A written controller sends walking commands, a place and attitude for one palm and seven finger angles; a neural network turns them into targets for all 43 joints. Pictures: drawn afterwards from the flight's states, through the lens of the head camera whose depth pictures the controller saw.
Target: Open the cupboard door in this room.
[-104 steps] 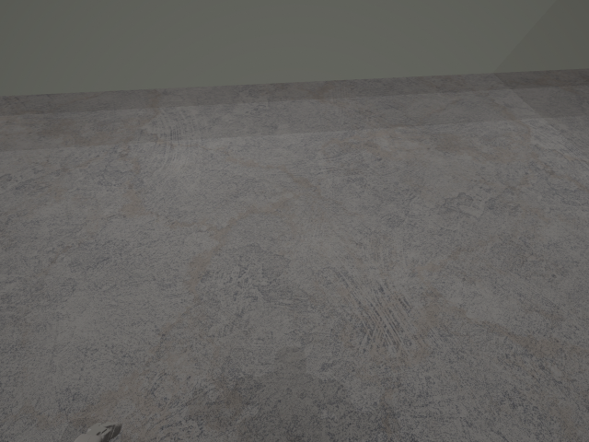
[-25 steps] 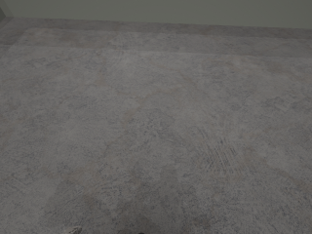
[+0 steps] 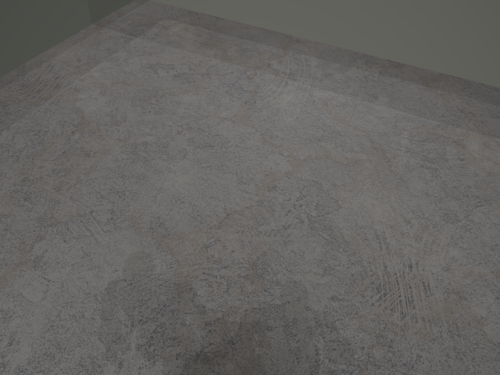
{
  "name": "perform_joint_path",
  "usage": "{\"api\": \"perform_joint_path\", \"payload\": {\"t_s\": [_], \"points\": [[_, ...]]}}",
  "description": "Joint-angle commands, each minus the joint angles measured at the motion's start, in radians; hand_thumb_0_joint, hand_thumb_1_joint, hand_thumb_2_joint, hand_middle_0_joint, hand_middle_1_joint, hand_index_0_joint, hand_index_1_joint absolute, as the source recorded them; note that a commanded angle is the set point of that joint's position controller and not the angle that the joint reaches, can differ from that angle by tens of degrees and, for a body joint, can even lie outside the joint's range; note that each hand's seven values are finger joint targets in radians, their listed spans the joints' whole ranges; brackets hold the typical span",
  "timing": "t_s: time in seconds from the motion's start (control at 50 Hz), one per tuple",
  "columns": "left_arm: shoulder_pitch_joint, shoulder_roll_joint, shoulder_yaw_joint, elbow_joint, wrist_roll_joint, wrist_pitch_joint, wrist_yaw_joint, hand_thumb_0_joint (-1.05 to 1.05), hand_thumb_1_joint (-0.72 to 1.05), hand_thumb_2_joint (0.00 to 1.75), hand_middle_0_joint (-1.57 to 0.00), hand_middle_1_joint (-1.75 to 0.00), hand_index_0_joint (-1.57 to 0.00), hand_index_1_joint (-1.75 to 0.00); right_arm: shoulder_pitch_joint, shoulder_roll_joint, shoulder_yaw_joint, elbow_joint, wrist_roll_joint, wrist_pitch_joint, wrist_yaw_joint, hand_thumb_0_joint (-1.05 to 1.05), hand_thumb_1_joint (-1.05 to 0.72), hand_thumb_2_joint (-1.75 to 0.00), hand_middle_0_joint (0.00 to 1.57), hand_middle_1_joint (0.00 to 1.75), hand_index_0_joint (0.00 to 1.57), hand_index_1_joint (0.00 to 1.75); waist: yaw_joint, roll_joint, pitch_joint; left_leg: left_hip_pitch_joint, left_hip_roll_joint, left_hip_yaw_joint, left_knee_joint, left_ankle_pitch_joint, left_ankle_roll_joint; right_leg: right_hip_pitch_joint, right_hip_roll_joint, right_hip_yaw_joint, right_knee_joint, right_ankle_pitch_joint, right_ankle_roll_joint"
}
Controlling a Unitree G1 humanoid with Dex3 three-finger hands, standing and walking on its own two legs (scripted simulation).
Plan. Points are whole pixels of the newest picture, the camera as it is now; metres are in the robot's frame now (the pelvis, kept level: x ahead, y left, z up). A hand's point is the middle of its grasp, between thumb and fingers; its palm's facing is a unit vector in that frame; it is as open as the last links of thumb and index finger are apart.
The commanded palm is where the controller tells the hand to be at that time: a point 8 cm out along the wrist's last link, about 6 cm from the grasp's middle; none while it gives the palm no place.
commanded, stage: turn or walk to find it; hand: left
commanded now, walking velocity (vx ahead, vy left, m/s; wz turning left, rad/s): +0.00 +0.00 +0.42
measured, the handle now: out of the picture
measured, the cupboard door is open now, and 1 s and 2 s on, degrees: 0 0 0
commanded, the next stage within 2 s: stand and wait in 1.44 s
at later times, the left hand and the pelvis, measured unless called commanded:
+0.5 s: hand out of the picture +0.05 +0.23 -0.14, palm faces +0.17 -0.95 -0.26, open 7.4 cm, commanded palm none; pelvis -0.03 +0.01 +0.02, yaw +10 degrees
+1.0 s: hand out of the picture -0.12 +0.21 -0.17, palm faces +0.43 -0.87 -0.22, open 7.4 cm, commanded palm none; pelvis -0.07 +0.01 +0.00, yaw +24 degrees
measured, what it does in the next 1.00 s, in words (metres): steps on the spot, turning left: right foot, then left foot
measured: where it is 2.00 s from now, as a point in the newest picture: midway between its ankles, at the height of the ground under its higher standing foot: outside the picture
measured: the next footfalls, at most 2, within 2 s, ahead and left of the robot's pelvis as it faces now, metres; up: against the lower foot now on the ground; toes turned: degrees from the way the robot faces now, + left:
right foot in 0.56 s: +0.01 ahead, -0.11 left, +0.00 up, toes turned +9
left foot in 1.00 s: -0.08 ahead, +0.13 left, +0.00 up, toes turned +29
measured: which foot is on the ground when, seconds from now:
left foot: down 0.00-0.56, up 0.58-0.98, down 1.00-1.00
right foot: down 0.00-0.00, up 0.02-0.54, down 0.56-1.00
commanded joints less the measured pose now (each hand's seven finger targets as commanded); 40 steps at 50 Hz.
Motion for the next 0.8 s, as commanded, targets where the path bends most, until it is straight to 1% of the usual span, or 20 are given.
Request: {"api": "perform_joint_path", "payload": {"t_s": [0.0,0.02,0.04,0.06,0.1,0.14,0.2,0.3,0.38,0.46,0.5,0.52,0.54,0.56,0.58,0.6,0.62,0.64,0.7,0.78], "points": [[-0.034,0.113,0.027,-0.11,-0.012,-0.001,0.015,0.0,0.9,0.9,-0.2,-0.3,-0.2,-0.3,0.183,-0.265,-0.058,-0.031,0.006,-0.036,-0.014,0.0,-0.9,-0.9,0.2,0.3,0.2,0.3,-0.084,0.278,-0.219,0.349,0.401,-0.389,-0.206,0.913,0.211,-0.301,0.031,0.118,0.409,-0.285,0.023],[-0.064,0.119,0.033,-0.1,-0.01,0.011,0.018,0.0,0.9,0.9,-0.2,-0.3,-0.2,-0.3,0.165,-0.23,-0.052,-0.023,-0.001,-0.036,-0.024,0.0,-0.9,-0.9,0.2,0.3,0.2,0.3,-0.083,0.215,-0.183,0.286,0.371,-0.33,-0.217,0.845,0.227,-0.295,0.021,0.156,0.466,-0.255,0.019],[-0.088,0.115,0.037,-0.085,-0.012,0.016,0.017,0.0,0.9,0.9,-0.2,-0.3,-0.2,-0.3,0.12,-0.204,-0.045,-0.029,-0.005,-0.04,-0.034,0.0,-0.9,-0.9,0.2,0.3,0.2,0.3,-0.075,0.248,-0.135,0.218,0.326,-0.33,-0.239,0.742,0.218,-0.311,0.012,0.178,0.491,-0.198,0.025],[-0.1,0.127,0.042,-0.077,-0.012,0.015,0.01,0.0,0.9,0.9,-0.2,-0.3,-0.2,-0.3,0.071,-0.179,-0.035,-0.043,-0.008,-0.039,-0.037,0.0,-0.9,-0.9,0.2,0.3,0.2,0.3,-0.059,0.221,-0.084,0.174,0.287,-0.304,-0.245,0.685,0.206,-0.315,0.01,0.184,0.507,-0.136,0.025],[-0.069,0.12,0.046,-0.057,-0.012,0.01,-0.002,0.0,0.9,0.9,-0.2,-0.3,-0.2,-0.3,0.037,-0.154,-0.024,-0.056,-0.007,-0.046,-0.038,0.0,-0.9,-0.9,0.2,0.3,0.2,0.3,-0.033,0.184,-0.084,0.163,0.234,-0.255,-0.25,0.649,0.185,-0.299,0.022,0.172,0.507,-0.062,0.031],[-0.048,0.114,0.045,-0.045,-0.012,0.014,-0.004,0.0,0.9,0.9,-0.2,-0.3,-0.2,-0.3,0.039,-0.154,-0.026,-0.063,-0.004,-0.05,-0.037,0.0,-0.9,-0.9,0.2,0.3,0.2,0.3,-0.025,0.162,-0.095,0.161,0.205,-0.237,-0.268,0.589,0.174,-0.288,0.033,0.167,0.497,-0.012,0.04],[-0.063,0.116,0.05,-0.047,-0.01,0.017,-0.004,0.0,0.9,0.9,-0.2,-0.3,-0.2,-0.3,0.068,-0.147,-0.028,-0.059,-0.003,-0.051,-0.037,0.0,-0.9,-0.9,0.2,0.3,0.2,0.3,-0.031,0.156,-0.091,0.164,0.193,-0.271,-0.297,0.506,0.171,-0.298,0.037,0.176,0.471,0.024,0.049],[-0.134,0.105,0.049,-0.081,-0.012,0.019,0.001,0.0,0.9,0.9,-0.2,-0.3,-0.2,-0.3,0.094,-0.154,-0.039,-0.06,-0.012,-0.043,-0.033,0.0,-0.9,-0.9,0.2,0.3,0.2,0.3,-0.049,0.138,-0.067,0.131,0.207,-0.372,-0.319,0.357,0.203,-0.281,0.05,0.181,0.347,-0.016,0.049],[-0.151,0.084,0.045,-0.103,-0.017,0.015,0.005,0.0,0.9,0.9,-0.2,-0.3,-0.2,-0.3,0.095,-0.16,-0.046,-0.061,-0.019,-0.035,-0.031,0.0,-0.9,-0.9,0.2,0.3,0.2,0.3,-0.051,0.157,-0.079,0.091,0.204,-0.43,-0.306,0.319,0.213,-0.196,0.078,0.183,0.203,-0.053,0.032],[-0.101,0.083,0.042,-0.102,-0.023,0.005,0.01,0.0,0.9,0.9,-0.2,-0.3,-0.2,-0.3,0.087,-0.159,-0.05,-0.065,-0.019,-0.029,-0.026,0.0,-0.9,-0.9,0.2,0.3,0.2,0.3,-0.029,0.164,-0.113,0.035,0.172,-0.456,-0.267,0.341,0.193,-0.056,0.117,0.176,0.02,0.001,0.011],[-0.057,0.097,0.046,-0.093,-0.023,-0.006,0.014,0.0,0.9,0.9,-0.2,-0.3,-0.2,-0.3,0.077,-0.145,-0.051,-0.065,-0.011,-0.028,-0.021,0.0,-0.9,-0.9,0.2,0.3,0.2,0.3,-0.003,0.13,-0.131,-0.049,0.125,-0.426,-0.206,0.295,0.143,0.098,0.111,0.17,-0.19,0.142,0.004],[-0.031,0.134,0.054,-0.092,-0.017,-0.014,0.019,0.0,0.9,0.9,-0.2,-0.3,-0.2,-0.3,0.089,-0.108,-0.047,-0.069,-0.004,-0.027,-0.016,0.0,-0.9,-0.9,0.2,0.3,0.2,0.3,0.007,0.038,-0.145,-0.166,0.069,-0.376,-0.13,0.16,0.091,0.227,0.026,0.246,-0.302,0.159,-0.019],[-0.021,0.223,0.073,-0.097,-0.002,-0.023,0.027,0.0,0.9,0.9,-0.2,-0.3,-0.2,-0.3,0.107,-0.043,-0.036,-0.09,0.002,-0.028,-0.013,0.0,-0.9,-0.9,0.2,0.3,0.2,0.3,0.01,-0.237,-0.138,-0.355,-0.071,-0.193,0.096,-0.102,0.013,0.312,-0.232,0.521,-0.386,0.123,-0.11],[-0.043,0.243,0.069,-0.116,-0.008,-0.017,0.025,0.0,0.9,0.9,-0.2,-0.3,-0.2,-0.3,0.082,-0.086,-0.05,-0.097,-0.013,-0.022,-0.018,0.0,-0.9,-0.9,0.2,0.3,0.2,0.3,0.019,-0.23,-0.104,-0.33,-0.086,-0.14,0.306,-0.238,-0.003,0.138,-0.347,0.56,-0.401,0.183,-0.191],[-0.099,0.2,0.062,-0.128,-0.011,-0.017,0.027,0.0,0.9,0.9,-0.2,-0.3,-0.2,-0.3,0.084,-0.099,-0.056,-0.081,-0.019,-0.008,-0.011,0.0,-0.9,-0.9,0.2,0.3,0.2,0.3,-0.009,-0.129,-0.072,-0.297,-0.055,-0.168,0.443,-0.181,-0.001,0.037,-0.292,0.468,-0.41,0.14,-0.204],[-0.153,0.176,0.063,-0.138,-0.013,-0.018,0.029,0.0,0.9,0.9,-0.2,-0.3,-0.2,-0.3,0.105,-0.091,-0.057,-0.066,-0.017,0.004,-0.006,0.0,-0.9,-0.9,0.2,0.3,0.2,0.3,-0.038,-0.165,-0.046,-0.287,-0.037,-0.163,0.501,-0.148,-0.004,-0.014,-0.242,0.424,-0.419,0.093,-0.18],[-0.181,0.155,0.05,-0.142,-0.014,-0.02,0.024,0.0,0.9,0.9,-0.2,-0.3,-0.2,-0.3,0.121,-0.083,-0.057,-0.04,-0.018,0.009,-0.001,0.0,-0.9,-0.9,0.2,0.3,0.2,0.3,-0.054,-0.112,-0.011,-0.279,-0.028,-0.138,0.564,-0.084,-0.013,-0.042,-0.186,0.349,-0.402,0.116,-0.159],[-0.184,0.132,0.042,-0.14,-0.015,-0.026,0.019,0.0,0.9,0.9,-0.2,-0.3,-0.2,-0.3,0.139,-0.077,-0.054,-0.027,-0.018,0.009,0.003,0.0,-0.9,-0.9,0.2,0.3,0.2,0.3,-0.063,-0.103,0.003,-0.284,-0.017,-0.12,0.592,-0.041,-0.022,-0.038,-0.152,0.283,-0.38,0.183,-0.148],[-0.122,0.123,0.04,-0.115,-0.012,-0.034,0.019,0.0,0.9,0.9,-0.2,-0.3,-0.2,-0.3,0.131,-0.063,-0.049,-0.023,-0.015,0.009,0.005,0.0,-0.9,-0.9,0.2,0.3,0.2,0.3,-0.044,-0.103,-0.008,-0.301,-0.003,-0.093,0.582,-0.012,-0.043,0.027,-0.142,0.22,-0.353,0.271,-0.147],[-0.042,0.157,0.05,-0.083,-0.004,-0.031,0.02,0.0,0.9,0.9,-0.2,-0.3,-0.2,-0.3,0.048,-0.056,-0.037,-0.043,-0.012,0.007,0.001,0.0,-0.9,-0.9,0.2,0.3,0.2,0.3,0.001,-0.132,-0.027,-0.273,0.019,-0.058,0.421,-0.098,-0.058,0.1,-0.187,0.214,-0.311,0.392,-0.184]]}}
